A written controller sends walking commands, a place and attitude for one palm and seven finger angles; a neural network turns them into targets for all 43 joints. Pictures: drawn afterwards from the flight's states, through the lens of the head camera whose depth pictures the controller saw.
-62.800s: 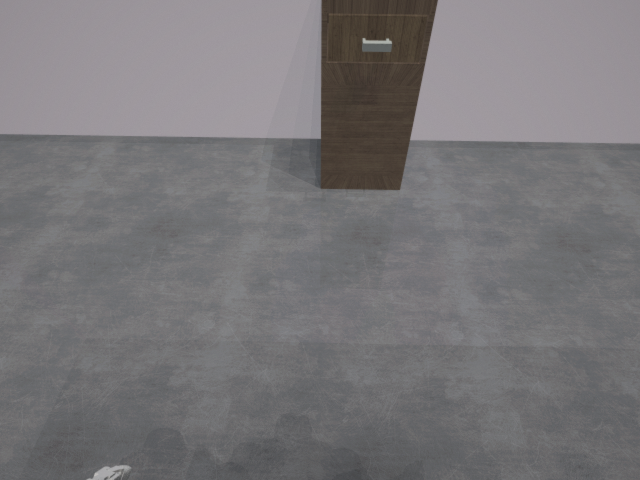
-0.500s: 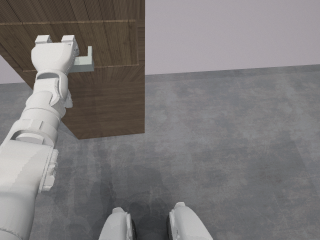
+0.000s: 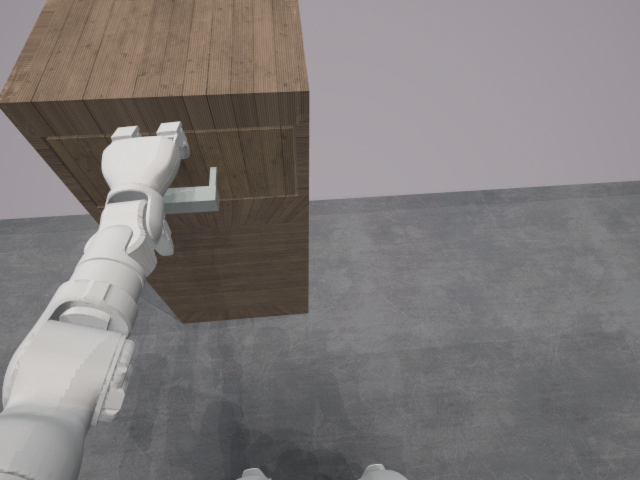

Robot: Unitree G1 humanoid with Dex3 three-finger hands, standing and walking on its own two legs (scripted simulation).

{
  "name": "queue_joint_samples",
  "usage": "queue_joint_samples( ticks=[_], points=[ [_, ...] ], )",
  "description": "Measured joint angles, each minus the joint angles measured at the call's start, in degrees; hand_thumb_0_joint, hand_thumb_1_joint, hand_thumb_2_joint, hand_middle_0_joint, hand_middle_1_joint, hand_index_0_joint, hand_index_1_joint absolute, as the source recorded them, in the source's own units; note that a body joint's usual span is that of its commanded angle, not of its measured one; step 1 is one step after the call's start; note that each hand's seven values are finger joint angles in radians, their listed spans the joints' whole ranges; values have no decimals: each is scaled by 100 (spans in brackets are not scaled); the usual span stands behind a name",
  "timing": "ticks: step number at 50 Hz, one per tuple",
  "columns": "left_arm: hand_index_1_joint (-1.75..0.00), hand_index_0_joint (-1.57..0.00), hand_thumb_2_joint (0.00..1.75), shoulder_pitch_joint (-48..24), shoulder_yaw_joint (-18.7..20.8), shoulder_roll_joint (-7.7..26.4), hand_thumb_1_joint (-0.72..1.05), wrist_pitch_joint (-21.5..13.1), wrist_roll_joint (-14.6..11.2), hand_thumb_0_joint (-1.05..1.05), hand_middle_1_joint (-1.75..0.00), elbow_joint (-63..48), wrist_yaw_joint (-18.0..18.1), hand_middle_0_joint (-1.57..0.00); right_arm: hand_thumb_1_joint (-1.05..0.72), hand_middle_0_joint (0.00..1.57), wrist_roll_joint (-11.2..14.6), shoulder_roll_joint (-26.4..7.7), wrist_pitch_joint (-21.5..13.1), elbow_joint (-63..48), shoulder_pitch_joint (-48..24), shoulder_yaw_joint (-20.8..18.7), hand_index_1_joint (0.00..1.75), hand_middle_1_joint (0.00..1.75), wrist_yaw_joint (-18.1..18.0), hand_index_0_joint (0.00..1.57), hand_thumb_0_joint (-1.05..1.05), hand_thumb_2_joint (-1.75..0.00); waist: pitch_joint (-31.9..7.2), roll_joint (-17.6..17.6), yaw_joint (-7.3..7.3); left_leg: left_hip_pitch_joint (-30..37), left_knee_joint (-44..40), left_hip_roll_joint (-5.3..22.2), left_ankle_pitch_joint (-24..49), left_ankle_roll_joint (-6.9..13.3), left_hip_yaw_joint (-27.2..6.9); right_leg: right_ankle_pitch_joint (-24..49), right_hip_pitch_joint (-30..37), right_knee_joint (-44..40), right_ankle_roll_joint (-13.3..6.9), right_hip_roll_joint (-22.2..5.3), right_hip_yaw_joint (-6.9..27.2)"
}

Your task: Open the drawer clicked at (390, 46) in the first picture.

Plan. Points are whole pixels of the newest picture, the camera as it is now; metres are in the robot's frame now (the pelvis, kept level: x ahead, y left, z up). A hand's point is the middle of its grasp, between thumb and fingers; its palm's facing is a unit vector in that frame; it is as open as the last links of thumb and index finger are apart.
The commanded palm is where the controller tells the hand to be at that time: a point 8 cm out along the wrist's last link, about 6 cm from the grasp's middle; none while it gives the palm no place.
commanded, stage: lift the fingers back up to retry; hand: left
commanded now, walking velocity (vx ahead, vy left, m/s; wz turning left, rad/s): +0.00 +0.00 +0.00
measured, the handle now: (185, 187) +0.55 +0.18 -0.03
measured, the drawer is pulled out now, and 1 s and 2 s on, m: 0.00 0.00 0.00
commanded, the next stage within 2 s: re-aim the fingers above the handle in 0.12 s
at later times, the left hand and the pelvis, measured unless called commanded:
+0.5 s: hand (160, 197) +0.48 +0.19 +0.03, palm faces -0.06 -0.01 -1.00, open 13.9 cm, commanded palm +0.47 +0.18 +0.08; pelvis +0.00 -0.01 +0.00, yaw +1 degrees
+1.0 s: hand (160, 198) +0.48 +0.19 +0.03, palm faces -0.08 -0.01 -1.00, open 13.9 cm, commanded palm +0.48 +0.18 +0.08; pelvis -0.01 -0.01 +0.00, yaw +0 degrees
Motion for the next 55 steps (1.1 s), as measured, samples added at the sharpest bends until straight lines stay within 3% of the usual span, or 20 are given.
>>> queue_joint_samples(
  ticks=[10,16,22,28,33,38,42,49,55],
  points=[
    [-120,-32,30,372,82,-126,-49,-343,149,0,-120,-221,79,-31,-90,20,-16,-11,34,-148,-175,-60,30,30,35,21,1,-90,-26,-50,113,194,-110,-9,-16,-35,27,-58,143,-20,-30,-7,27],
    [-120,-32,30,409,124,-156,-49,-239,228,0,-120,-250,300,-32,-90,20,-44,4,12,-91,-271,-93,30,30,68,21,1,-90,-9,-56,154,142,-49,-7,-26,-62,-7,-98,88,73,-58,-4,-6],
    [-120,-32,30,231,41,-95,-49,-46,174,0,-120,-33,221,-32,-90,20,-19,14,2,-53,-271,-65,30,30,43,21,1,-90,22,-52,115,176,-85,-4,16,-85,-43,-75,126,51,-84,2,-40],
    [-120,-32,30,132,-28,-90,-49,-157,126,0,-120,24,54,-32,-90,20,-6,-8,-25,-50,-165,-57,30,30,1,21,1,-90,34,-42,73,198,-120,1,53,-94,-34,-44,134,35,-94,7,-31],
    [-120,-32,30,113,138,-95,-49,-292,241,0,-120,44,165,-32,-90,20,-16,-28,-54,-43,-97,-56,30,30,-10,21,1,-90,13,-46,19,107,-72,18,54,-95,10,-41,9,115,-98,21,14],
    [-120,-32,30,84,306,-7,-49,-175,291,0,-120,205,295,-32,-90,20,-4,-41,-66,-21,-71,-23,30,30,1,20,1,-90,30,-43,-33,46,-47,38,64,-91,55,-22,-81,160,-94,40,60],
    [-120,-32,30,44,310,156,-49,-93,257,0,-120,316,203,-32,-90,20,17,-32,-98,-13,-37,-10,30,30,-30,21,1,-90,65,-41,-65,29,-70,43,97,-90,46,18,-88,122,-93,45,53],
    [-120,-32,30,-40,59,180,-49,-313,147,0,-120,223,-15,-32,-90,20,9,-27,-173,66,63,-51,30,30,-67,21,1,-90,64,-70,-10,-7,-65,16,119,-79,-18,41,-71,73,-83,22,-10],
    [-120,-32,30,-148,108,34,-49,-409,250,0,-120,281,182,-32,-90,20,-21,-53,-178,80,-16,-41,30,30,-32,21,1,-90,15,-82,-60,-150,55,2,72,-52,-18,5,-202,172,-60,6,-9]
  ],
)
